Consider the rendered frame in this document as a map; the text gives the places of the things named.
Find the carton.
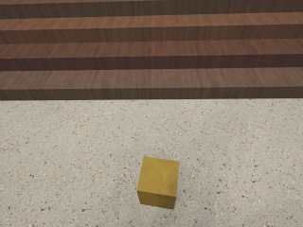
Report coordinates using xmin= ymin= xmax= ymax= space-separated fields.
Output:
xmin=136 ymin=156 xmax=179 ymax=210

